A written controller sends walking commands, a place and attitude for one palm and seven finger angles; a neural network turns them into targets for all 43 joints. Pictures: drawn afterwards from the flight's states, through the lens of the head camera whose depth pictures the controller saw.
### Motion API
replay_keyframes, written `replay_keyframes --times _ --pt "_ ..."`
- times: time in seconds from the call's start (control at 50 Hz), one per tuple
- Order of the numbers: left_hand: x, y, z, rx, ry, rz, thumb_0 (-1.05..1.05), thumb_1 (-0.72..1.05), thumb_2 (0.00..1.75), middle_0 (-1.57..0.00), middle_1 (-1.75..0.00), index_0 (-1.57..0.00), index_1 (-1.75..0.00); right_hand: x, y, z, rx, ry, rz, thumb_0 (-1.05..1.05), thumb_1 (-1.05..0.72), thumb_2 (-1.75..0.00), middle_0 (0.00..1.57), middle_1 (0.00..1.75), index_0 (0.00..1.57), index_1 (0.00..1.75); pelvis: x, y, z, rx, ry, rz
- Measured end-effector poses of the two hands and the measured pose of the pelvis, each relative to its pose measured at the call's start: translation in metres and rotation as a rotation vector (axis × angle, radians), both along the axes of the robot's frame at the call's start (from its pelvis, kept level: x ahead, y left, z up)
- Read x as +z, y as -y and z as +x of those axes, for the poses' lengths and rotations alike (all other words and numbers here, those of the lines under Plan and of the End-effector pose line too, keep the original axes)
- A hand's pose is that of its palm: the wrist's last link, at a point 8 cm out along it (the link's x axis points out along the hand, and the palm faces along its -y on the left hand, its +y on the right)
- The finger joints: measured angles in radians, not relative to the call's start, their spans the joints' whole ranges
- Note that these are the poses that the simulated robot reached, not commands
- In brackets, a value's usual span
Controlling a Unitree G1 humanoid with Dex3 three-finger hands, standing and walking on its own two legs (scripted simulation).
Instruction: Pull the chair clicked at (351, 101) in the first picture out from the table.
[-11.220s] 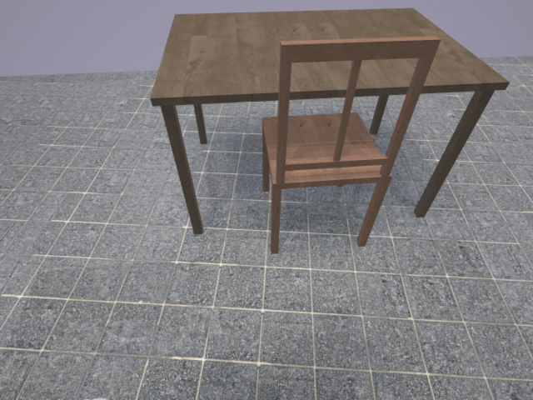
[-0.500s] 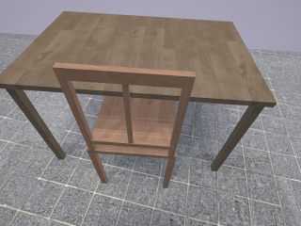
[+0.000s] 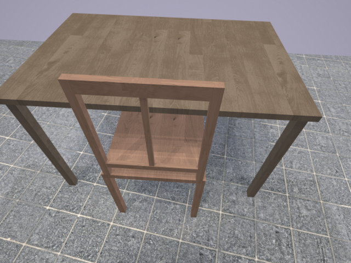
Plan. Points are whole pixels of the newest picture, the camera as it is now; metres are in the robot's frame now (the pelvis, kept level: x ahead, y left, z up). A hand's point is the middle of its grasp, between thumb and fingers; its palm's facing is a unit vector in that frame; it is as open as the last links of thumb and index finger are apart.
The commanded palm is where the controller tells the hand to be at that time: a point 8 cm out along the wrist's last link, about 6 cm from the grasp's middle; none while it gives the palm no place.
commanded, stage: shuffle to correct the standing spot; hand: left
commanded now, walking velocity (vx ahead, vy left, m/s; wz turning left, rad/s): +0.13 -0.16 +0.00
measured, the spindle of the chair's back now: (148, 136) +0.50 +0.12 -0.07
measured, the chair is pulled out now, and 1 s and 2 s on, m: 0.00 0.00 0.00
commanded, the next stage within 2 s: come to a stop and stand still in 0.20 s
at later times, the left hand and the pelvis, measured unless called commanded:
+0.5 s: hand out of the picture +0.01 +0.09 -0.18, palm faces +0.08 -0.98 -0.17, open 7.4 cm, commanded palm none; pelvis +0.05 -0.06 -0.01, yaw +0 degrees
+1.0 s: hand out of the picture +0.07 +0.22 -0.18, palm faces +0.07 -0.96 -0.29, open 7.4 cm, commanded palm none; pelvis +0.02 +0.01 -0.02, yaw +0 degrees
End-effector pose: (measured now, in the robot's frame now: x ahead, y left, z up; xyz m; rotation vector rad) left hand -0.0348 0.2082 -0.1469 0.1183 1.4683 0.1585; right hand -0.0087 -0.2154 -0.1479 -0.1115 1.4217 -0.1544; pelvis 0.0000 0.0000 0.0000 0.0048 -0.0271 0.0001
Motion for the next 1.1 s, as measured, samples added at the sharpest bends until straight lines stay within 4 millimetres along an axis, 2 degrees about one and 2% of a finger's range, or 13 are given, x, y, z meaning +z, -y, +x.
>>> replay_keyframes --times 0.18,0.34,0.4,0.5,0.58,0.7,0.76,0.82,0.9,0.98,1.06,1.1 --pt "-0.001 0.013 0.004 -0.003 -0.022 -0.005 0.01 0.91 0.90 -0.20 -0.30 -0.20 -0.30 -0.002 0.009 0.000 -0.026 -0.015 0.009 0.00 -0.91 -0.90 0.20 0.30 0.20 0.30 -0.002 0.014 0.011 -0.002 -0.014 0.016" --pt "0.002 0.038 0.020 0.026 -0.024 0.014 0.01 0.91 0.90 -0.20 -0.30 -0.19 -0.30 -0.010 0.038 0.007 -0.036 -0.056 0.013 0.00 -0.91 -0.90 0.20 0.30 0.20 0.30 -0.005 0.043 0.032 0.006 -0.034 0.010" --pt "0.001 0.050 0.026 0.041 -0.016 0.016 0.01 0.91 0.90 -0.20 -0.30 -0.19 -0.30 -0.011 0.050 0.019 -0.019 -0.061 0.004 0.00 -0.91 -0.90 0.20 0.30 0.20 0.30 -0.007 0.052 0.042 0.010 -0.035 -0.003" --pt "-0.002 0.071 0.035 0.050 -0.020 -0.005 0.01 0.91 0.90 -0.20 -0.30 -0.20 -0.30 -0.010 0.062 0.053 -0.004 -0.020 -0.016 0.00 -0.91 -0.90 0.20 0.30 0.20 0.30 -0.007 0.060 0.054 0.009 -0.033 0.001" --pt "0.000 0.074 0.046 0.059 0.004 -0.005 0.01 0.90 0.90 -0.20 -0.30 -0.20 -0.30 -0.006 0.069 0.081 0.019 0.028 -0.035 0.00 -0.92 -0.90 0.20 0.30 0.20 0.30 -0.004 0.060 0.052 0.008 -0.032 0.010" --pt "-0.002 0.051 0.049 0.048 0.021 0.026 0.01 0.90 0.90 -0.21 -0.30 -0.20 -0.30 -0.003 0.071 0.121 0.058 0.116 -0.067 0.00 -0.92 -0.90 0.20 0.30 0.20 0.30 -0.007 0.048 0.043 0.002 -0.026 0.023" --pt "-0.003 0.030 0.049 0.028 0.028 0.046 0.01 0.90 0.90 -0.21 -0.30 -0.20 -0.30 0.002 0.062 0.139 0.063 0.196 -0.073 0.00 -0.92 -0.90 0.20 0.30 0.20 0.30 -0.010 0.036 0.040 -0.009 -0.024 0.009" --pt "-0.009 0.002 0.056 0.004 0.069 0.060 0.01 0.90 0.90 -0.21 -0.30 -0.20 -0.30 0.008 0.049 0.152 0.067 0.306 -0.083 0.00 -0.92 -0.90 0.20 0.30 0.20 0.30 -0.016 0.020 0.037 -0.005 -0.009 -0.014" --pt "-0.008 -0.032 0.079 0.000 0.164 0.099 0.01 0.90 0.90 -0.20 -0.30 -0.20 -0.30 0.013 0.027 0.148 0.095 0.355 -0.079 0.00 -0.91 -0.90 0.20 0.30 0.20 0.30 -0.018 0.004 0.033 -0.006 0.015 -0.011" --pt "0.000 -0.055 0.097 -0.025 0.262 0.126 0.01 0.90 0.90 -0.20 -0.30 -0.20 -0.30 0.005 0.005 0.135 0.119 0.343 -0.044 0.00 -0.91 -0.90 0.20 0.30 0.20 0.30 -0.021 -0.008 0.021 0.000 0.019 -0.008" --pt "0.009 -0.065 0.096 -0.042 0.276 0.120 0.01 0.91 0.90 -0.20 -0.30 -0.19 -0.30 0.001 -0.015 0.114 0.110 0.302 -0.007 0.00 -0.91 -0.90 0.20 0.30 0.20 0.30 -0.016 -0.021 0.016 0.008 0.008 -0.022" --pt "0.011 -0.068 0.091 -0.050 0.263 0.114 0.01 0.91 0.90 -0.20 -0.30 -0.19 -0.30 0.002 -0.019 0.103 0.087 0.287 -0.006 0.00 -0.92 -0.90 0.20 0.30 0.20 0.30 -0.013 -0.026 0.015 0.007 -0.004 -0.023"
